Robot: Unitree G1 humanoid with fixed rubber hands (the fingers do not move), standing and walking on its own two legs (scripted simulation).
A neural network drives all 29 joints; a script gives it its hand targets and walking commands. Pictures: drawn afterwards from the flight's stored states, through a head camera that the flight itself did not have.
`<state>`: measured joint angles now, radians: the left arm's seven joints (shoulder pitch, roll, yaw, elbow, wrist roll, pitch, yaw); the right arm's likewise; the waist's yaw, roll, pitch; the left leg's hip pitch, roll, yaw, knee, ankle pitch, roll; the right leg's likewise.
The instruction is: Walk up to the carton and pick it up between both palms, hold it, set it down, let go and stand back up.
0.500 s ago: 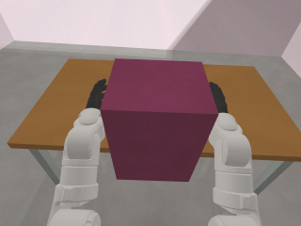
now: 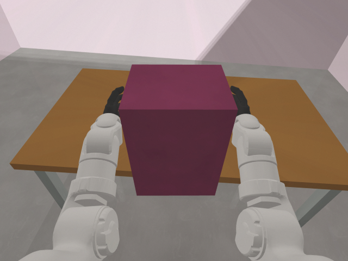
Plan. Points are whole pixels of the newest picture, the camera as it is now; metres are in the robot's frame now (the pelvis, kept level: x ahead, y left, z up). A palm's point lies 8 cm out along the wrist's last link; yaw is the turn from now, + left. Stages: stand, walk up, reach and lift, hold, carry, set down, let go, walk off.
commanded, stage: hold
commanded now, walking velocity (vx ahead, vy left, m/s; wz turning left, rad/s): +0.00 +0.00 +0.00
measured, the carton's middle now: (176, 134) +0.39 +0.01 +0.11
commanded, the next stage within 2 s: none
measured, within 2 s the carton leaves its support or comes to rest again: neither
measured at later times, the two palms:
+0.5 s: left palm (116, 128) +0.35 +0.14 +0.16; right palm (252, 133) +0.35 -0.16 +0.16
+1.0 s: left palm (109, 110) +0.38 +0.15 +0.18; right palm (244, 113) +0.38 -0.14 +0.19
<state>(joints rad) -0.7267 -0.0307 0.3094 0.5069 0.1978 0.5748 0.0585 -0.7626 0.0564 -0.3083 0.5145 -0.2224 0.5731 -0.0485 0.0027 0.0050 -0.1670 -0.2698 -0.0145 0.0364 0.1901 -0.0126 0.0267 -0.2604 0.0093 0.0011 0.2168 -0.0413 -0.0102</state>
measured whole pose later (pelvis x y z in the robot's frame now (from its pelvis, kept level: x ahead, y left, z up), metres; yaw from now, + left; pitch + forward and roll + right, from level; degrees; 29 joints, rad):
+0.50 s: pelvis +0.03 -0.01 +0.01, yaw +0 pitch +1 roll +0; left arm -0.36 -0.05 0.09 -0.17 0.04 0.81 0.14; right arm -0.37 0.05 -0.09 -0.21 -0.08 0.83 -0.12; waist -0.01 0.02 -0.04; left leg -0.07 -0.01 0.03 0.03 0.02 0.01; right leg -0.07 0.01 0.00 0.09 -0.04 -0.01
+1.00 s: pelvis -0.02 +0.01 +0.00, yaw -1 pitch +5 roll +0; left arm -0.80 -0.03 0.33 0.47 0.22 0.61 0.04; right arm -0.81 0.06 -0.34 0.44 -0.25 0.60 -0.04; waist 0.00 0.00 -0.15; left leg -0.29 -0.02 0.05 0.18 0.01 0.03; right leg -0.29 0.01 0.01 0.21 -0.04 0.00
